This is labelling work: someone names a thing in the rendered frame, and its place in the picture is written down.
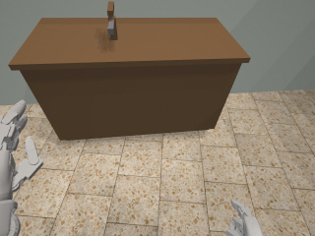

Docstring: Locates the left robot forearm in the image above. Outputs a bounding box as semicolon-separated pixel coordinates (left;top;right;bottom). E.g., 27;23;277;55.
0;200;21;236

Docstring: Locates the counter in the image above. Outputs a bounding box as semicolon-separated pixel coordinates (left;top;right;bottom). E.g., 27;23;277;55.
8;1;251;141

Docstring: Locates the tap lever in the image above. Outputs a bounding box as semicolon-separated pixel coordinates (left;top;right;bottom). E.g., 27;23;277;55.
107;19;115;35

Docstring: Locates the robot left hand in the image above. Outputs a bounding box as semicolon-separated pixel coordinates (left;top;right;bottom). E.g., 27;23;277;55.
0;100;43;201

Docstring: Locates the robot right hand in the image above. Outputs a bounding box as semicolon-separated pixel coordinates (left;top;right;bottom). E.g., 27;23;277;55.
226;200;264;236

